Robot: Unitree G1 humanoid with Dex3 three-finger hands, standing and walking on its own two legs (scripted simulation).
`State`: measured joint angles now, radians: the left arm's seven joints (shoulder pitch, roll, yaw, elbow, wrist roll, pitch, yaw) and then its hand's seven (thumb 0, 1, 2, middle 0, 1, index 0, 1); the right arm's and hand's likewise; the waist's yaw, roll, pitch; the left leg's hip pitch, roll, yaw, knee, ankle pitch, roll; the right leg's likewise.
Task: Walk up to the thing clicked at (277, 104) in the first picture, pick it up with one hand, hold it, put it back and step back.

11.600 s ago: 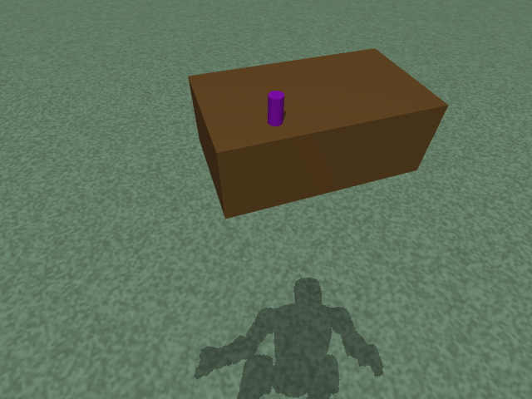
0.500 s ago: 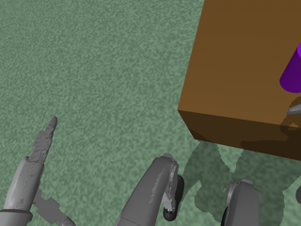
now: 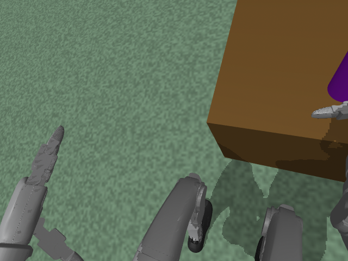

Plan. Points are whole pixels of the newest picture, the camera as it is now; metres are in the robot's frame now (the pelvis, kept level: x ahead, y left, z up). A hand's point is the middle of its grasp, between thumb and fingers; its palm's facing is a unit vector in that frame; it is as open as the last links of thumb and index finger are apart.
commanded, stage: close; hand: right
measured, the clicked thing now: out of the picture +0.56 -0.20 -0.05
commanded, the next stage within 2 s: settle in 0.52 s
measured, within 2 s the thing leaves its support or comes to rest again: leaves its support in 0.80 s
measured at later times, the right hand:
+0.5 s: hand out of the picture +0.54 -0.19 -0.05, palm faces +0.16 +0.99 +0.01, open 9.7 cm
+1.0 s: hand out of the picture +0.54 -0.20 -0.02, palm faces +0.15 +0.99 +0.01, open 9.5 cm
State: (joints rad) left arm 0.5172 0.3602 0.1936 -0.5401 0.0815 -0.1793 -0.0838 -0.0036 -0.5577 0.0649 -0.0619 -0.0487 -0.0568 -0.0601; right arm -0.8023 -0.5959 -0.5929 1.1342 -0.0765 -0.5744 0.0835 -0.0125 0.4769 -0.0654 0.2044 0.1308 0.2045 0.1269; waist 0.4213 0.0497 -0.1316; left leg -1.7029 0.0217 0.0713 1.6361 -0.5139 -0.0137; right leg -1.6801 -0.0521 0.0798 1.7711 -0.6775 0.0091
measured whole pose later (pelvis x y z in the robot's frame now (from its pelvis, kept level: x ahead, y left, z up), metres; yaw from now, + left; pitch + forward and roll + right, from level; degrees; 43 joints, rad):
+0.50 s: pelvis +0.00 +0.00 +0.00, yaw +0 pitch +34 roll +5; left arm 0.53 0.36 0.19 -0.56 0.07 -0.16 -0.09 0.00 -0.55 0.07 -0.06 -0.05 -0.06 -0.06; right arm -0.80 -0.59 -0.59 1.11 -0.08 -0.54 0.07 -0.01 0.26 -0.56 0.85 0.73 0.92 0.75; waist 0.42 0.04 -0.14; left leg -1.71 0.02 0.07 1.65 -0.52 -0.01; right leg -1.68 -0.05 0.08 1.77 -0.69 0.01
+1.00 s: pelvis +0.01 +0.00 +0.02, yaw +0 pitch +32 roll +5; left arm 0.52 0.36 0.19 -0.50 0.06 -0.15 -0.08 0.00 -0.56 0.07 -0.07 -0.05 -0.06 -0.06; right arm -0.79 -0.59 -0.57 1.08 -0.05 -0.50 0.09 0.01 0.35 -1.02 0.74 1.01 0.80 1.04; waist 0.40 0.04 -0.14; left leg -1.62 0.02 0.07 1.57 -0.51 -0.01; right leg -1.60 -0.05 0.08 1.70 -0.67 0.01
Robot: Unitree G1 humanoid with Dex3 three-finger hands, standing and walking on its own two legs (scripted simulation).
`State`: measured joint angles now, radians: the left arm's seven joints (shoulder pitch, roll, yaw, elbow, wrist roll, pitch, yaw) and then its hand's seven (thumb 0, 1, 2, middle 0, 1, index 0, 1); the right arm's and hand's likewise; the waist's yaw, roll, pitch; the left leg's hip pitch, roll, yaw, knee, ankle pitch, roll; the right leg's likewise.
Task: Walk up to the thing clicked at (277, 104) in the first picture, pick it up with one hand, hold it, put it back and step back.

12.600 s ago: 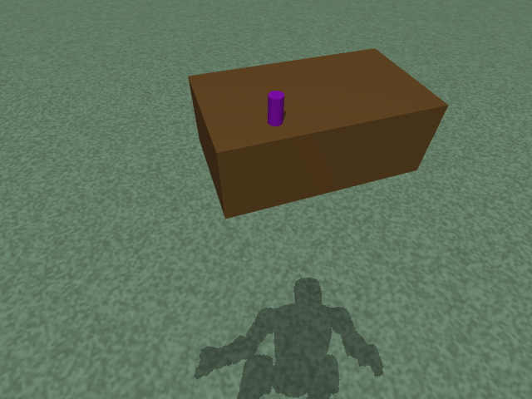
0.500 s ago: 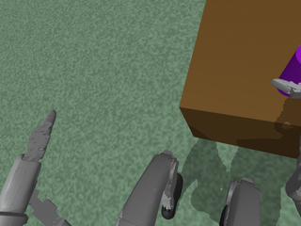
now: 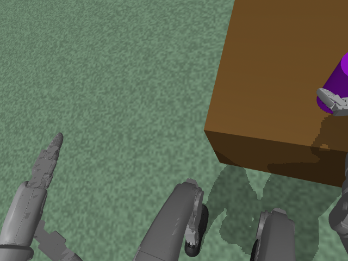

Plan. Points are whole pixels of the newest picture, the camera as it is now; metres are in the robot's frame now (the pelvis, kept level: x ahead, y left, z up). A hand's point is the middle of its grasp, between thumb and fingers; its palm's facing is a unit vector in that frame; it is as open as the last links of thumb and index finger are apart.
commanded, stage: settle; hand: right
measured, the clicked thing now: (347, 84) +0.54 -0.19 -0.03
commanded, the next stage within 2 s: lift in 0.66 s
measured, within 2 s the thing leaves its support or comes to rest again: neither
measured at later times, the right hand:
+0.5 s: hand out of the picture +0.54 -0.20 +0.01, palm faces +0.14 +0.99 +0.01, open 9.5 cm
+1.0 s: hand out of the picture +0.54 -0.19 +0.04, palm faces +0.14 +0.99 +0.01, open 9.5 cm
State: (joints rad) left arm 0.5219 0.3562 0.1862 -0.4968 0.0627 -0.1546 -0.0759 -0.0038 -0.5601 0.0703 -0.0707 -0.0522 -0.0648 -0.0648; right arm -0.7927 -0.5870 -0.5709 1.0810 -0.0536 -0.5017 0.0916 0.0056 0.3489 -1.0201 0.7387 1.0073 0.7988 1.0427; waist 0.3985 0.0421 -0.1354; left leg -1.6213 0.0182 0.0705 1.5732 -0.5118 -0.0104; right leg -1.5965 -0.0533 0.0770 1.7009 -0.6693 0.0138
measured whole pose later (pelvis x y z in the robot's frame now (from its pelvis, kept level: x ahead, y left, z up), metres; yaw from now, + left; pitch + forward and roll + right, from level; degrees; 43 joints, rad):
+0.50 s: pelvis +0.01 +0.00 +0.03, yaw +0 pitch +31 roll +5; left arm 0.49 0.32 0.12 -0.38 0.08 -0.12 -0.05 0.00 -0.56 0.07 -0.06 -0.05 -0.06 -0.06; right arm -0.82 -0.56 -0.54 1.13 -0.05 -0.49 0.08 0.00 0.34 -1.02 0.71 1.04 0.77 1.08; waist 0.36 0.03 -0.14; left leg -1.50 0.01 0.07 1.46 -0.49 -0.01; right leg -1.48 -0.06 0.07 1.58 -0.64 0.01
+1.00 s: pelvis +0.02 +0.00 +0.06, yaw -1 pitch +29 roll +4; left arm 0.48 0.30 0.10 -0.32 0.08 -0.10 -0.05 -0.01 -0.55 0.06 -0.06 -0.05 -0.05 -0.06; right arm -0.78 -0.50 -0.51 1.11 -0.03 -0.49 0.07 0.00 0.34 -1.04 0.71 1.06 0.77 1.09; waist 0.33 0.02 -0.14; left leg -1.39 0.01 0.06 1.36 -0.48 -0.01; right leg -1.36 -0.06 0.06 1.48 -0.63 0.01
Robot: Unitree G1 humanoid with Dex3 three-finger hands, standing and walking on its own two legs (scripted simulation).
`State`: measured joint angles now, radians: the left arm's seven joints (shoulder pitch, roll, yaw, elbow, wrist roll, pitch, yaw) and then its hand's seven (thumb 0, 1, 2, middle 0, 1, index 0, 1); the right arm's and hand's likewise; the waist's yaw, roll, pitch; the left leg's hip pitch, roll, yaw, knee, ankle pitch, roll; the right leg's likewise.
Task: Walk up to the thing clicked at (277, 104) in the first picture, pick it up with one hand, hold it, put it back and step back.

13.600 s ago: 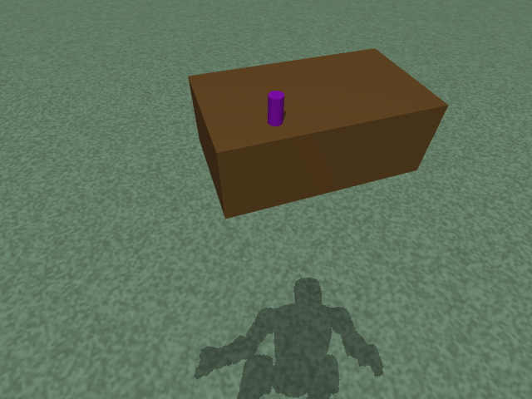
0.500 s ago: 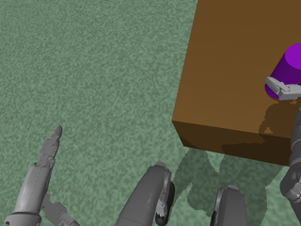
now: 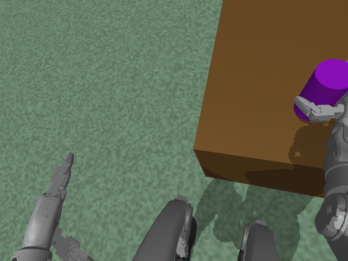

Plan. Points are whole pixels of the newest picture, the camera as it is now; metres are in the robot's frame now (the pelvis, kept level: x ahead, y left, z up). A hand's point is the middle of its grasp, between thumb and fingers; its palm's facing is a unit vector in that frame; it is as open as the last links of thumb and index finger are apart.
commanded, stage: lift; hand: right
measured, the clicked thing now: (320, 93) +0.52 -0.18 -0.01
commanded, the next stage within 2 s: hold in 1.44 s
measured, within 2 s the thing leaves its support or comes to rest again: neither
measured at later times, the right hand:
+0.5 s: hand (345, 104) +0.45 -0.19 +0.07, palm faces +0.16 +0.99 +0.00, open 9.5 cm
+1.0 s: hand out of the picture +0.39 -0.18 +0.12, palm faces +0.15 +0.99 +0.00, open 9.6 cm
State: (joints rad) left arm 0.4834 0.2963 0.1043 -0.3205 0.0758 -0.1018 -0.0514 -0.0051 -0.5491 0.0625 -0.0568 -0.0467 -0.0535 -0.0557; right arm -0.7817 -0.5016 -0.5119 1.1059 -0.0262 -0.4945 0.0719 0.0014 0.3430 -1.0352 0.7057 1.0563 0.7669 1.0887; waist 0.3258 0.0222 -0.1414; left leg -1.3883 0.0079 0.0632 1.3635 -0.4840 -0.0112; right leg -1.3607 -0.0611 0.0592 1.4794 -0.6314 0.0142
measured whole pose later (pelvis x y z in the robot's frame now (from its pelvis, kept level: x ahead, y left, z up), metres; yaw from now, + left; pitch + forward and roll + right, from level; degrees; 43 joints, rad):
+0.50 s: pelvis +0.02 +0.00 +0.05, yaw -2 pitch +21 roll +2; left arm 0.48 0.25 0.11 -0.09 0.04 -0.05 -0.03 -0.01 -0.56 0.06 -0.05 -0.04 -0.04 -0.05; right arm -0.47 -0.28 -0.37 0.79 0.06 -0.43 0.06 0.00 0.35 -1.04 0.71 1.05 0.77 1.08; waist 0.17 0.01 -0.16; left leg -1.09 0.02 0.04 1.17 -0.46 -0.02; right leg -1.04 -0.04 0.03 1.25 -0.58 0.01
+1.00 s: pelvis +0.02 +0.00 +0.09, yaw -2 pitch +14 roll +1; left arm 0.45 0.22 0.10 0.08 0.01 -0.03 0.01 -0.01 -0.54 0.05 -0.04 -0.04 -0.04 -0.05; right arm -0.26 -0.19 -0.25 0.54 0.11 -0.36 0.05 0.00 0.37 -1.08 0.71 1.06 0.78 1.09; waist 0.09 0.02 -0.11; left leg -0.86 0.03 0.02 1.02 -0.41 -0.02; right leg -0.80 -0.03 0.00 1.07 -0.52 0.00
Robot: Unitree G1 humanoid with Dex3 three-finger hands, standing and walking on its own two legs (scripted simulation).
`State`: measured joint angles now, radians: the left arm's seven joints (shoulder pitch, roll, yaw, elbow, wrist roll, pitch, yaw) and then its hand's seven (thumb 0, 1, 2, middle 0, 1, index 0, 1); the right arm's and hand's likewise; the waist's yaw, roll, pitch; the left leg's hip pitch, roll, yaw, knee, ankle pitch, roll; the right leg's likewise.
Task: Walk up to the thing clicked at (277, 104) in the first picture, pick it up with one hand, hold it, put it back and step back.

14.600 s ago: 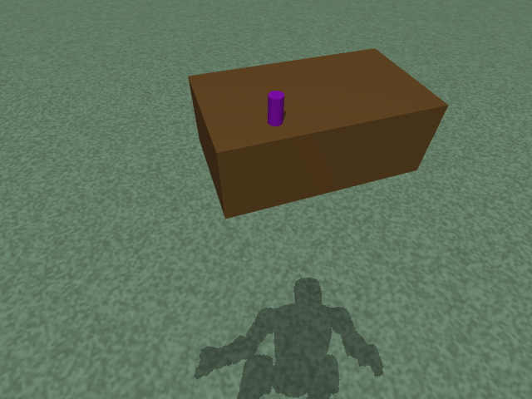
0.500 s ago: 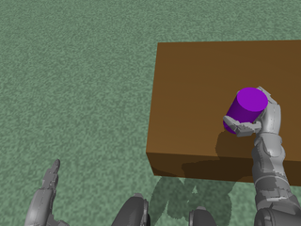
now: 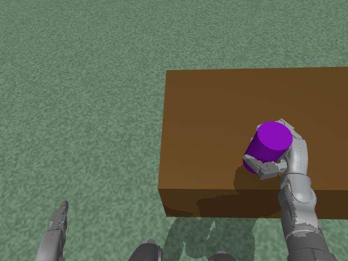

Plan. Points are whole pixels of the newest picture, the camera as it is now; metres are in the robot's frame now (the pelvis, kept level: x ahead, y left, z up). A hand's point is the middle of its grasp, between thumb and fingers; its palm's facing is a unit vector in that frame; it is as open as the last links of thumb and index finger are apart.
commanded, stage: lift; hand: right
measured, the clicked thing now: (264, 149) +0.37 -0.17 +0.04
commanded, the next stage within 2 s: hold in 0.44 s
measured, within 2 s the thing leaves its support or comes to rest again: neither
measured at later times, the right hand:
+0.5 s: hand (270, 149) +0.36 -0.17 +0.06, palm faces +0.11 +0.99 +0.01, open 9.6 cm
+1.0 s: hand (275, 147) +0.35 -0.17 +0.08, palm faces +0.12 +0.99 +0.01, open 9.6 cm
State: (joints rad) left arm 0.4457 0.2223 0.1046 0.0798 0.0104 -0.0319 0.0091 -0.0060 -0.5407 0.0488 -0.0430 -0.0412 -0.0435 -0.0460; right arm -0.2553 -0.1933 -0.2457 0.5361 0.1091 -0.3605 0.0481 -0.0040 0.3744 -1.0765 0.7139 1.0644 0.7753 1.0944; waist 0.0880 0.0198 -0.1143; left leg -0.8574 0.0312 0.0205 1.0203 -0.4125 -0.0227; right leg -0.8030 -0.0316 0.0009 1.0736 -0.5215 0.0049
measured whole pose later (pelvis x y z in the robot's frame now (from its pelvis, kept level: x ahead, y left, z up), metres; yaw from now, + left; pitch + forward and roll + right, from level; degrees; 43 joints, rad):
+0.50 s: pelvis +0.01 +0.00 +0.02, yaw +0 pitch +11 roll +1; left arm 0.43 0.21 0.10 0.14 -0.01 -0.03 0.02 -0.01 -0.54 0.04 -0.04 -0.05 -0.05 -0.05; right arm -0.18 -0.18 -0.20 0.45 0.13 -0.32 0.05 0.00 0.38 -1.08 0.71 1.07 0.77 1.10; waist 0.06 0.02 -0.09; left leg -0.72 0.04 0.01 0.92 -0.39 -0.03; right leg -0.66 -0.02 -0.01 0.97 -0.49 0.00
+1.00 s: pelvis +0.01 +0.00 +0.03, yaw +0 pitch +8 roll +0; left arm 0.40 0.22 0.11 0.21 -0.02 -0.02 0.03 -0.01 -0.52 0.04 -0.05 -0.05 -0.05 -0.05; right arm -0.13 -0.18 -0.18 0.38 0.15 -0.28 0.05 -0.01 0.38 -1.08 0.71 1.07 0.77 1.10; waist 0.04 0.01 -0.08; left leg -0.63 0.04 0.02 0.85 -0.37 -0.03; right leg -0.57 -0.02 -0.01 0.89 -0.46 0.00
